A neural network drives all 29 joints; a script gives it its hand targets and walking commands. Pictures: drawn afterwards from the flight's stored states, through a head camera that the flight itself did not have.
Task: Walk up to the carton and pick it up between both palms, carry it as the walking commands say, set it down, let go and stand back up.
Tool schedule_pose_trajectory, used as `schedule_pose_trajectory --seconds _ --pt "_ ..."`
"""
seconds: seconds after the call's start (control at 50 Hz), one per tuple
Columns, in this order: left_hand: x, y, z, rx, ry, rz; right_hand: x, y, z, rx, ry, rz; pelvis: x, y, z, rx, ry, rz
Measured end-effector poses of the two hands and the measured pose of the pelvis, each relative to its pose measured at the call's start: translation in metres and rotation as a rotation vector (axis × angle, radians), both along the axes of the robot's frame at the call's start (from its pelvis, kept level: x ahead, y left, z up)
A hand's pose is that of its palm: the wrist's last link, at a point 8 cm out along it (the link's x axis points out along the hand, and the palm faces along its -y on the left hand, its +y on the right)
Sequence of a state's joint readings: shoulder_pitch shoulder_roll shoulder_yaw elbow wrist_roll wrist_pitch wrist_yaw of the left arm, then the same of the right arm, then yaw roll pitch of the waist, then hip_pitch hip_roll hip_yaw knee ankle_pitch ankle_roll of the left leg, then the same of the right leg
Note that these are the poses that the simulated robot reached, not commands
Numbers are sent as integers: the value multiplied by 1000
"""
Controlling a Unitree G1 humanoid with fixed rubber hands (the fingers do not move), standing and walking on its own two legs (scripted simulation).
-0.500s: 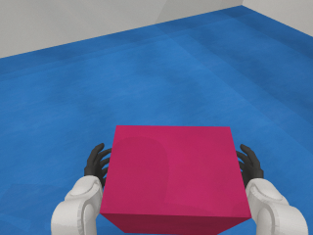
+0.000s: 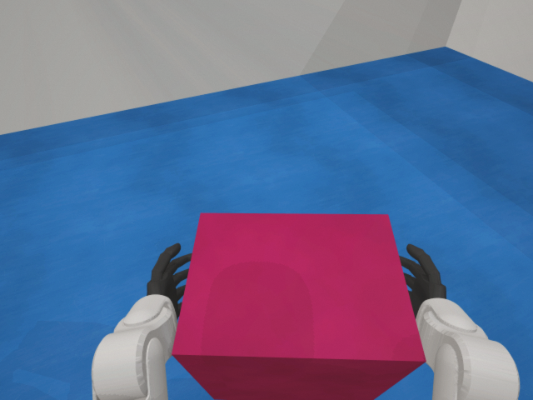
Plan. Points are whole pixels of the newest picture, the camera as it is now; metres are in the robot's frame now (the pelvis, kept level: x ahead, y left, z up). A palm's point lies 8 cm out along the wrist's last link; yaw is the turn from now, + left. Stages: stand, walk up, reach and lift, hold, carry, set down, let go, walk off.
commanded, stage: carry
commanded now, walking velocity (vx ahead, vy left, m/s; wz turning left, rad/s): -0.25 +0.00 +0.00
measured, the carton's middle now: (291, 317) +0.25 +0.00 +0.03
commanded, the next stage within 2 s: none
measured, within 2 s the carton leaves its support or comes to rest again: neither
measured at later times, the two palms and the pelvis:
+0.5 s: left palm (164, 357) +0.16 +0.15 +0.08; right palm (456, 377) +0.16 -0.18 +0.08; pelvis -0.07 -0.01 -0.01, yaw -1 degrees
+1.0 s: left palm out of the picture +0.06 +0.12 +0.10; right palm out of the picture +0.05 -0.21 +0.08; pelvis -0.18 -0.04 +0.00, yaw -1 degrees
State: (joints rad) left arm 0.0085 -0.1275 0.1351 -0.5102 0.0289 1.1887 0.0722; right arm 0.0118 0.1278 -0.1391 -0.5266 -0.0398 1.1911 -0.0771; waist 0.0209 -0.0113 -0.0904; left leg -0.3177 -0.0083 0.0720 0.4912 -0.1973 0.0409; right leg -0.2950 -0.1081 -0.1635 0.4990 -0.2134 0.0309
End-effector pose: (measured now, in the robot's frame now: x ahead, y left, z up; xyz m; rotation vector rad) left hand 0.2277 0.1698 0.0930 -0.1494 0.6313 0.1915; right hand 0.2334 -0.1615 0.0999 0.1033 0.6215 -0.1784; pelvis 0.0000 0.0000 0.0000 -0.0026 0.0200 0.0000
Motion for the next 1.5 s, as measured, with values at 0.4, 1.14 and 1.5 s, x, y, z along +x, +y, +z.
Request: schedule_pose_trajectory --seconds 0.4,1.14,1.5 --pt "-51 -11 -5 29 9 -16 -58 -11 -18 31 8 -18 -58 -4 -9 8 -13 -7" --pt "-208 -46 6 47 -19 -21 -214 -46 -8 53 -20 -27 -219 -37 1 57 55 7" --pt "-315 -13 0 12 -8 31 -308 -13 -7 19 -10 25 -305 -17 -4 17 3 29"
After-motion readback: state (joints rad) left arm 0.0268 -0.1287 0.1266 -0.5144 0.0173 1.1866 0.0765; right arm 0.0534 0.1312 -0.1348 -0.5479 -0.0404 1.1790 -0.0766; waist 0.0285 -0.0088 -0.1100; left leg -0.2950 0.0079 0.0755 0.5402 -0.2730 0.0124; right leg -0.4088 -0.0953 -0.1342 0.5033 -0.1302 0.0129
